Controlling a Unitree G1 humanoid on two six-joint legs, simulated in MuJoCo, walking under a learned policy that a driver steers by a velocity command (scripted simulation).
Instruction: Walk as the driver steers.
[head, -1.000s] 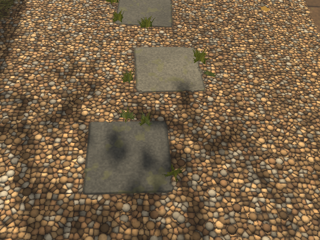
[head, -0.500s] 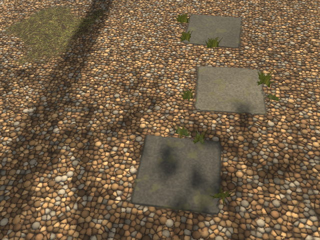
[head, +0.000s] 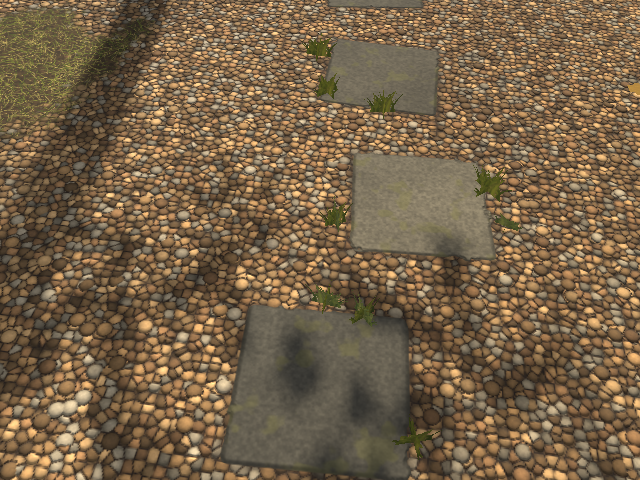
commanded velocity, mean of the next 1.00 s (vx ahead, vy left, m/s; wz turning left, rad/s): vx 0.36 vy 0.00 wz -0.01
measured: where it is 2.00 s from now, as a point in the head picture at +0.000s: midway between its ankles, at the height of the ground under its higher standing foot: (317, 477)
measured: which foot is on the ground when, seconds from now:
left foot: down 0.00-0.20, up 0.22-0.68, down 0.70-1.00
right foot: up 0.00-0.18, down 0.20-0.72, up 0.74-1.00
